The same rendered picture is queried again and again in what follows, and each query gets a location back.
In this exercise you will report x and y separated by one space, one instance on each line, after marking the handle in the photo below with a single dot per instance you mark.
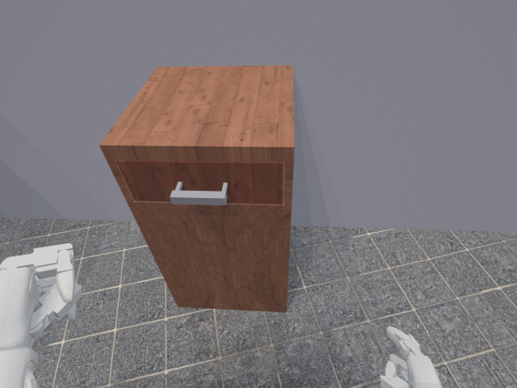
179 197

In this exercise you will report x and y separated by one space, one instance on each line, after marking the robot left forearm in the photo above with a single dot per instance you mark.
17 366

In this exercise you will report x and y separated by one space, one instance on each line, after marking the drawer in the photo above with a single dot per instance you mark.
248 182

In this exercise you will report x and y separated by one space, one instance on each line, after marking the robot right hand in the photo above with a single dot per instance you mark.
418 372

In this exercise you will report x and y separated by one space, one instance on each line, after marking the robot left hand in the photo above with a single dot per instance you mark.
20 292

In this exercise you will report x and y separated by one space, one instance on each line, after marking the cabinet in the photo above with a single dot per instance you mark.
228 257

